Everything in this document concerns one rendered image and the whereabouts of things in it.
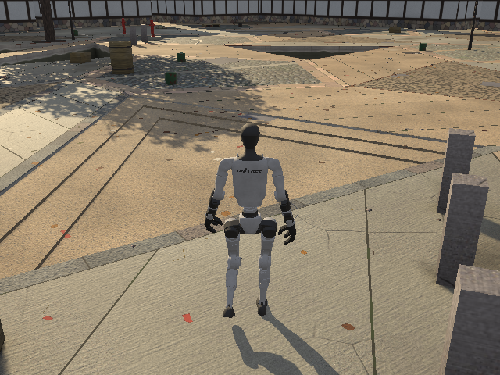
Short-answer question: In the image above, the robot left forearm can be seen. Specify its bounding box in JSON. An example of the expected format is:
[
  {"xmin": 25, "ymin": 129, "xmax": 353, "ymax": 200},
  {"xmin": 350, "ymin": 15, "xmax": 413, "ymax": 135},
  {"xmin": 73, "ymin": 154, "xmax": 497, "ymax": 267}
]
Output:
[{"xmin": 205, "ymin": 188, "xmax": 220, "ymax": 220}]

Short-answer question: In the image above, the robot right upper arm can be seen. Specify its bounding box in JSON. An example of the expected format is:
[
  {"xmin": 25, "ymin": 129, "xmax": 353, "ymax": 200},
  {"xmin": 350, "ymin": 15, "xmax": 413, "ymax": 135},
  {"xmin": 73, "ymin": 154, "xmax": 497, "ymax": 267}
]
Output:
[{"xmin": 266, "ymin": 157, "xmax": 287, "ymax": 202}]

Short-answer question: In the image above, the left robot hand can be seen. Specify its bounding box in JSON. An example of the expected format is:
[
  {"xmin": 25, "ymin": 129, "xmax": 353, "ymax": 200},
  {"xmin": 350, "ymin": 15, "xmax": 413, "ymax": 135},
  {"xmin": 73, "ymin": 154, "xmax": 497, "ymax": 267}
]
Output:
[{"xmin": 204, "ymin": 216, "xmax": 223, "ymax": 233}]

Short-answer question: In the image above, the right robot shin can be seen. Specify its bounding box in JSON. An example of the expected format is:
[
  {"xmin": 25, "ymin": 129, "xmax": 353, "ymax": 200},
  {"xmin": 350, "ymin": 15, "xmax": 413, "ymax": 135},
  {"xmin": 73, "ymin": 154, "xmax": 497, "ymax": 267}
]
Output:
[{"xmin": 259, "ymin": 256, "xmax": 271, "ymax": 305}]

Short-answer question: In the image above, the robot right thigh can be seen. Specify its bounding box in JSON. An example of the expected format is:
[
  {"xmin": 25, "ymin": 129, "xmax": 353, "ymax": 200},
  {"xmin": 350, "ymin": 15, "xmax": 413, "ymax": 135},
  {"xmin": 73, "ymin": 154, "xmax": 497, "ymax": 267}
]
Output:
[{"xmin": 258, "ymin": 217, "xmax": 277, "ymax": 270}]

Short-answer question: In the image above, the robot right forearm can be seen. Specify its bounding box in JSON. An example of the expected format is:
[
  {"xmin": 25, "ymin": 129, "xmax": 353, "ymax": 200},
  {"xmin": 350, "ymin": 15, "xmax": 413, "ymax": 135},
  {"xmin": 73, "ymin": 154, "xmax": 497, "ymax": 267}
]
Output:
[{"xmin": 279, "ymin": 190, "xmax": 295, "ymax": 227}]

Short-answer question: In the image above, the robot left upper arm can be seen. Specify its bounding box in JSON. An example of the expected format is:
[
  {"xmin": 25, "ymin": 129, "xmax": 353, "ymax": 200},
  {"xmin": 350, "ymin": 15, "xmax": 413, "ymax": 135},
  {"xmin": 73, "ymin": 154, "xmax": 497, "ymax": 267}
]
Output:
[{"xmin": 212, "ymin": 157, "xmax": 234, "ymax": 200}]

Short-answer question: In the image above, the right robot hand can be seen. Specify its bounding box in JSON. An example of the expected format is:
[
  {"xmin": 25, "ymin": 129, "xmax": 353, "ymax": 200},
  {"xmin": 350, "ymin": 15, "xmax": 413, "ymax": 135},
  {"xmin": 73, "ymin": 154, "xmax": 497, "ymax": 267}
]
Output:
[{"xmin": 278, "ymin": 225, "xmax": 296, "ymax": 245}]

